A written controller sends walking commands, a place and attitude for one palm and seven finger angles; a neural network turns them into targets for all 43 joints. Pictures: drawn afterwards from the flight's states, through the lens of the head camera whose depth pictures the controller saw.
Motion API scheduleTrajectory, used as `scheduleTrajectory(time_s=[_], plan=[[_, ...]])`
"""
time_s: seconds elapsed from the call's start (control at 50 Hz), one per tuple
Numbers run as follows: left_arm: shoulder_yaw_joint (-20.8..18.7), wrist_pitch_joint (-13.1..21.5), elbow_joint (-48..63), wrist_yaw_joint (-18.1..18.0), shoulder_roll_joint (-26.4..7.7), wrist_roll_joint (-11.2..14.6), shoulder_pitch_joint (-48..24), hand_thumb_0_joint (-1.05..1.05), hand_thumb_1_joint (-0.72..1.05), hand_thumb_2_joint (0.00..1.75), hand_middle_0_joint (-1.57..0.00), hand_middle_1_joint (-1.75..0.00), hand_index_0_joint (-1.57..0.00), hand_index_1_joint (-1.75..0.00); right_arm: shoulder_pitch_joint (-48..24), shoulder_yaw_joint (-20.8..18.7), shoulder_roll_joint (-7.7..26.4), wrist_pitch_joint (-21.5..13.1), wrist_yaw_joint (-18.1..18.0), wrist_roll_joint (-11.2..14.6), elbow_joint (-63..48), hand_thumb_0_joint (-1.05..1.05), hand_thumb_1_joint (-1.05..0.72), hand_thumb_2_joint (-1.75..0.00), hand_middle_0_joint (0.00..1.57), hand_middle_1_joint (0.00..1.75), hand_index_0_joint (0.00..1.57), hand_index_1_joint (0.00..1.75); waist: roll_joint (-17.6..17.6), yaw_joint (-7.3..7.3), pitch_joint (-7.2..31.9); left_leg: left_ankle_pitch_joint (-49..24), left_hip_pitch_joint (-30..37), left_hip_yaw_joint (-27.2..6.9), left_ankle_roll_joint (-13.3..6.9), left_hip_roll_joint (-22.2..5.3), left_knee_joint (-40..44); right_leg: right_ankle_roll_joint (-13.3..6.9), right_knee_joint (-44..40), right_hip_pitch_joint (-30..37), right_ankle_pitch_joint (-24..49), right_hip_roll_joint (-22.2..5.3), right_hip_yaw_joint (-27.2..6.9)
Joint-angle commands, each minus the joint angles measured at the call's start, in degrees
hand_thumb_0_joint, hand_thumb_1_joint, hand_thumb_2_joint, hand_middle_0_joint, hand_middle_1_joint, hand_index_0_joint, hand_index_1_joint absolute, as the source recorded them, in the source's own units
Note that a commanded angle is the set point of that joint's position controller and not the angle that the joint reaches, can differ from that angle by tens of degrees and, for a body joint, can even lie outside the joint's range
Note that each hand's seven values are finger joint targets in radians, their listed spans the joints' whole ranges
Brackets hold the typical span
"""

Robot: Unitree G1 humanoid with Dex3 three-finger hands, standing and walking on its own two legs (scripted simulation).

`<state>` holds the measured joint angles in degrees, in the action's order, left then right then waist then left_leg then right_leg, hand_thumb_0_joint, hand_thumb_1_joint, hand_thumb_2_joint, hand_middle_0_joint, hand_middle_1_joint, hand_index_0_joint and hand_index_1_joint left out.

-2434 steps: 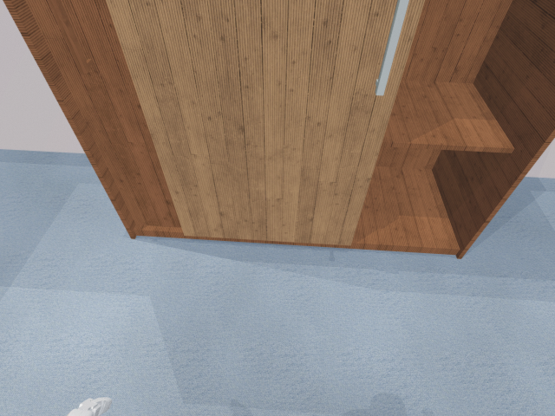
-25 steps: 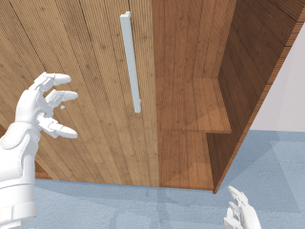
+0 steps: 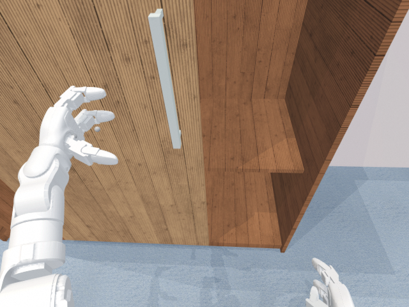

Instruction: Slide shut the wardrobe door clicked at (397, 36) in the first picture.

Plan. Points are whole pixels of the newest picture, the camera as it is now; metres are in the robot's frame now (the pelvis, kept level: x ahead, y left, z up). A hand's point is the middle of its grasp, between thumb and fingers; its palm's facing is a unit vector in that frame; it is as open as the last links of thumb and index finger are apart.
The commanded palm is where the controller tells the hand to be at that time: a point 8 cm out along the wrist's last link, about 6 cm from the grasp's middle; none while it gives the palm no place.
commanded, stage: move the hooked fingers beside the handle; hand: left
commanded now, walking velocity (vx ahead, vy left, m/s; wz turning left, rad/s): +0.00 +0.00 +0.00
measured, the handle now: (169, 90) +0.51 +0.11 +0.18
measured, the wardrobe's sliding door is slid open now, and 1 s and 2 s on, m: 0.35 0.35 0.35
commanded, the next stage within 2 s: feel for the door with the fingertips in 1.48 s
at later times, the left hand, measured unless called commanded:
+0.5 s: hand (129, 111) +0.43 +0.18 +0.18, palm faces +0.03 -1.00 -0.02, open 14.0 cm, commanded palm +0.41 +0.23 +0.18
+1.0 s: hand (136, 108) +0.45 +0.17 +0.17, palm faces +0.02 -1.00 -0.01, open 14.0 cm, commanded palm +0.42 +0.22 +0.18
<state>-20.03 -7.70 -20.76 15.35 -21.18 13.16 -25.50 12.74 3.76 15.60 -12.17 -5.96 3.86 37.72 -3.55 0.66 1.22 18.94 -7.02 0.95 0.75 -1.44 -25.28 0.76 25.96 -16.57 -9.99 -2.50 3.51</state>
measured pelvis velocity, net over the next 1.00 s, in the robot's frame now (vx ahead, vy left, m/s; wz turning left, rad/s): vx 0.01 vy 0.01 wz -0.03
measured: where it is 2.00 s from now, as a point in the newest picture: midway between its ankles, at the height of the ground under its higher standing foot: outside the picture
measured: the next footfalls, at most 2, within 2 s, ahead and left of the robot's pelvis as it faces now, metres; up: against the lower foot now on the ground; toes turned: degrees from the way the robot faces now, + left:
none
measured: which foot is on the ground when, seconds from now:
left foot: down 0.00-1.00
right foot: down 0.00-1.00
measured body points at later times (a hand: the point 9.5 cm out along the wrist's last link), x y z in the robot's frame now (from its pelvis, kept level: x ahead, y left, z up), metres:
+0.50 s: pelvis +0.00 +0.00 +0.00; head +0.02 -0.01 +0.45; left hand +0.42 +0.23 +0.18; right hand +0.12 -0.24 -0.11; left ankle -0.06 +0.13 -0.74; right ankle +0.04 -0.13 -0.74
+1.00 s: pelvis +0.01 +0.01 +0.00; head +0.03 -0.01 +0.45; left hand +0.44 +0.22 +0.18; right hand +0.08 -0.25 -0.12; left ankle -0.06 +0.13 -0.74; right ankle +0.04 -0.13 -0.74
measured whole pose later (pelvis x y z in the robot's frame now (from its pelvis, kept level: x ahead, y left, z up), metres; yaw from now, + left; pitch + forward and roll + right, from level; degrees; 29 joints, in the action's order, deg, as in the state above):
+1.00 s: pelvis +0.01 +0.01 +0.00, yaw -2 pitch +5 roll +0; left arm -17.6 2.6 -41.7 9.0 -18.3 8.4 -40.9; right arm 19.4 1.5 15.0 -9.0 -3.5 2.5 40.5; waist -2.8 -2.1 2.0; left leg 18.9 -10.6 2.8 0.1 -1.5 -24.9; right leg 1.3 24.2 -20.4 -8.5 -2.0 1.6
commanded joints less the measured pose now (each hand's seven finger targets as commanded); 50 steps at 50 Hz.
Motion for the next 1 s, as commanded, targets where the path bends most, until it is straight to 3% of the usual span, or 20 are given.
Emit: scheduleTrajectory(time_s=[0.0, 0.04, 0.12, 0.18, 0.2, 0.24, 0.3, 0.32, 0.38, 0.4, 0.46, 0.52, 0.58, 0.68, 0.72, 0.82, 0.86, 0.88, 0.92, 0.98], plan=[[-0.29, 4.91, 11.27, -0.77, -11.92, 0.65, -26.68, 0.00, -0.50, 0.30, -0.30, -1.20, -0.30, -1.20, -4.24, -2.76, 6.19, -2.92, -0.45, 0.32, -7.78, 0.00, -0.90, -0.90, 0.20, 0.30, 0.20, 0.30, 0.56, -0.79, 14.54, -18.50, -3.00, 0.04, -1.24, 0.84, 2.94, -1.61, -0.78, 12.16, 13.50, 0.87, -0.13], [0.24, 5.49, 11.73, -1.35, -11.52, 0.48, -29.11, 0.00, -0.50, 0.30, -0.30, -1.20, -0.30, -1.20, -3.77, -2.89, 6.05, -3.05, -0.49, 0.16, -7.64, 0.00, -0.90, -0.90, 0.20, 0.30, 0.20, 0.30, -0.04, -1.07, 17.00, -19.37, -1.95, -0.06, -1.14, 0.93, 2.78, -1.58, -0.52, 12.61, 14.54, 0.86, -0.24], [0.59, 6.05, 7.43, -2.86, -10.75, -0.03, -29.62, 0.00, -0.50, 0.30, -0.30, -1.20, -0.30, -1.20, -2.92, -2.92, 6.20, -2.68, -0.26, -0.01, -6.38, 0.00, -0.90, -0.90, 0.20, 0.30, 0.20, 0.30, 2.05, -1.02, 15.63, -19.70, -3.13, -0.24, -0.94, 0.72, 3.19, -1.71, -0.61, 12.58, 14.75, 0.83, -0.03], [-0.43, 6.07, 5.43, -3.97, -11.65, -0.60, -30.38, 0.00, -0.50, 0.30, -0.30, -1.20, -0.30, -1.20, -2.41, -3.04, 6.21, -2.18, 0.00, -0.11, -6.08, 0.00, -0.90, -0.90, 0.20, 0.30, 0.20, 0.30, 3.05, -0.80, 16.38, -19.33, -3.94, 0.18, -1.07, 0.79, 3.34, -1.63, -0.57, 13.27, 15.26, 0.73, -0.33], [-1.65, 6.26, 4.46, -4.57, -13.55, -1.20, -30.37, 0.00, -0.50, 0.30, -0.30, -1.20, -0.30, -1.20, -2.18, -3.07, 6.52, -1.76, 0.08, -0.21, -5.94, 0.00, -0.90, -0.90, 0.20, 0.30, 0.20, 0.30, 2.56, -0.33, 16.47, -18.96, -4.60, 0.15, -1.01, 0.71, 3.51, -1.73, -0.63, 13.84, 14.47, 0.67, -0.47], [-0.22, 6.66, 3.35, -5.03, -12.09, -1.48, -33.04, 0.00, -0.50, 0.30, -0.30, -1.20, -0.30, -1.20, -2.00, -2.97, 6.14, -1.44, 0.19, -0.13, -5.81, 0.00, -0.90, -0.90, 0.20, 0.30, 0.20, 0.30, 1.76, -1.06, 15.36, -18.37, -4.74, 0.37, -1.06, 0.69, 3.69, -1.78, -0.87, 12.97, 14.25, 0.70, -0.58], [0.33, 7.89, 2.10, -5.51, -11.52, -1.94, -34.90, 0.00, -0.50, 0.30, -0.30, -1.20, -0.30, -1.20, -1.12, -3.21, 6.22, -1.21, 0.33, -0.34, -5.82, 0.00, -0.90, -0.90, 0.20, 0.30, 0.20, 0.30, 2.78, -1.13, 17.13, -19.88, -4.16, 0.30, -1.13, 0.49, 3.38, -1.79, -0.51, 13.63, 15.48, 0.83, -0.58], [1.53, 8.20, 1.34, -5.47, -10.33, -1.82, -36.45, 0.00, -0.50, 0.30, -0.30, -1.20, -0.30, -1.20, -0.81, -3.22, 6.16, -1.16, 0.30, -0.25, -5.57, 0.00, -0.90, -0.90, 0.20, 0.30, 0.20, 0.30, 3.23, -1.81, 17.06, -19.27, -4.09, 0.36, -1.25, 0.55, 3.37, -1.72, -0.68, 13.31, 15.45, 0.91, -0.71], [1.31, 9.00, -2.23, -5.76, -10.55, -2.19, -39.53, 0.00, -0.50, 0.30, -0.30, -1.20, -0.30, -1.20, 0.56, -3.37, 6.28, -1.14, 0.28, -0.39, -4.70, 0.00, -0.90, -0.90, 0.20, 0.30, 0.20, 0.30, 2.75, -2.22, 17.13, -18.61, -4.43, 0.54, -1.28, 0.64, 3.30, -1.77, -0.75, 12.66, 15.21, 0.98, -0.90], [-0.27, 9.40, -3.78, -6.04, -12.47, -2.48, -39.27, 0.00, -0.50, 0.30, -0.30, -1.20, -0.30, -1.20, 1.04, -3.50, 6.50, -1.03, 0.33, -0.48, -4.53, 0.00, -0.90, -0.90, 0.20, 0.30, 0.20, 0.30, 3.98, -1.80, 17.16, -18.28, -5.19, 0.34, -1.30, 0.61, 3.31, -1.77, -0.84, 13.16, 14.68, 1.09, -0.88], [1.76, 10.34, -6.38, -6.06, -10.62, -3.05, -42.70, 0.00, -0.50, 0.30, -0.30, -1.20, -0.30, -1.20, 2.17, -3.57, 6.32, -0.94, 0.58, -0.53, -3.93, 0.00, -0.90, -0.90, 0.20, 0.30, 0.20, 0.30, 1.76, -2.68, 17.40, -18.30, -5.29, 0.70, -1.28, 0.77, 3.05, -1.87, -0.71, 12.38, 15.40, 1.04, -1.10], [-1.28, 11.72, -9.80, -6.35, -13.78, -3.28, -43.18, 0.00, -0.50, 0.30, -0.30, -1.20, -0.30, -1.20, 3.69, -3.89, 6.68, -0.71, 0.73, -0.86, -3.49, 0.00, -0.90, -0.90, 0.20, 0.30, 0.20, 0.30, 3.97, -2.23, 18.41, -18.91, -6.48, 0.79, -1.46, 0.81, 2.91, -1.81, -0.44, 13.88, 16.62, 1.18, -1.28], [1.49, 13.29, -9.66, -5.99, -11.35, -3.77, -46.44, 0.00, -0.50, 0.30, -0.30, -1.20, -0.30, -1.20, 4.61, -4.18, 6.45, -0.70, 1.04, -0.83, -3.31, 0.00, -0.90, -0.90, 0.20, 0.30, 0.20, 0.30, 2.76, -3.19, 19.73, -20.06, -5.63, 1.08, -1.39, 0.76, 2.51, -1.82, -0.18, 13.34, 18.12, 1.36, -1.28], [2.00, 14.37, -12.38, -6.37, -10.17, -4.09, -47.88, 0.00, -0.50, 0.30, -0.30, -1.20, -0.30, -1.20, 6.38, -4.56, 6.56, -0.54, 1.52, -0.96, -2.65, 0.00, -0.90, -0.90, 0.20, 0.30, 0.20, 0.30, 1.74, -3.26, 20.27, -21.37, -5.69, 1.10, -1.19, 0.77, 2.33, -1.97, 0.07, 12.59, 18.94, 1.60, -1.17], [-0.12, 14.47, -13.47, -6.97, -11.42, -4.25, -44.44, 0.00, -0.50, 0.30, -0.30, -1.20, -0.30, -1.20, 6.55, -4.70, 6.66, -0.38, 1.79, -1.16, -2.88, 0.00, -0.90, -0.90, 0.20, 0.30, 0.20, 0.30, 2.53, -2.19, 20.55, -22.45, -6.14, 1.10, -1.28, 0.64, 2.37, -2.04, 0.28, 13.57, 19.73, 1.62, -1.10], [-0.78, 14.90, -11.92, -6.94, -12.53, -4.58, -43.61, 0.00, -0.50, 0.30, -0.30, -1.20, -0.30, -1.20, 6.49, -4.79, 6.88, 0.40, 2.06, -1.18, -3.46, 0.00, -0.90, -0.90, 0.20, 0.30, 0.20, 0.30, 3.49, -2.21, 19.38, -21.39, -7.49, 1.38, -1.41, 0.51, 3.06, -1.96, 0.02, 13.98, 19.53, 1.60, -1.11], [-0.39, 15.07, -9.24, -6.64, -11.64, -4.34, -42.39, 0.00, -0.50, 0.30, -0.30, -1.20, -0.30, -1.20, 6.01, -4.97, 6.56, 0.43, 2.17, -1.05, -4.14, 0.00, -0.90, -0.90, 0.20, 0.30, 0.20, 0.30, 2.49, -1.85, 21.20, -23.00, -6.03, 1.51, -1.42, 0.43, 2.81, -2.07, 0.13, 14.59, 20.49, 1.70, -1.26], [1.53, 15.14, -7.18, -6.38, -9.52, -3.98, -43.59, 0.00, -0.50, 0.30, -0.30, -1.20, -0.30, -1.20, 5.72, -4.96, 6.34, 0.37, 2.21, -0.98, -4.28, 0.00, -0.90, -0.90, 0.20, 0.30, 0.20, 0.30, 1.55, -2.45, 21.73, -24.00, -4.84, 1.60, -1.37, 0.40, 2.58, -2.04, 0.10, 14.21, 21.24, 1.75, -1.22], [0.61, 14.96, -5.56, -6.45, -10.48, -3.66, -43.75, 0.00, -0.50, 0.30, -0.30, -1.20, -0.30, -1.20, 5.49, -5.01, 6.42, 0.40, 2.15, -1.01, -4.28, 0.00, -0.90, -0.90, 0.20, 0.30, 0.20, 0.30, 0.57, -2.31, 21.86, -25.33, -4.05, 1.39, -1.29, 0.29, 2.40, -2.07, 0.10, 14.23, 21.78, 1.84, -1.22], [1.00, 13.78, -6.72, -6.60, -9.67, -3.37, -43.31, 0.00, -0.50, 0.30, -0.30, -1.20, -0.30, -1.20, 5.21, -4.82, 6.39, 0.40, 2.02, -0.91, -3.97, 0.00, -0.90, -0.90, 0.20, 0.30, 0.20, 0.30, 2.57, -2.63, 19.81, -22.00, -5.13, 1.38, -1.25, 0.34, 2.95, -1.94, -0.38, 13.12, 19.38, 1.97, -0.84]])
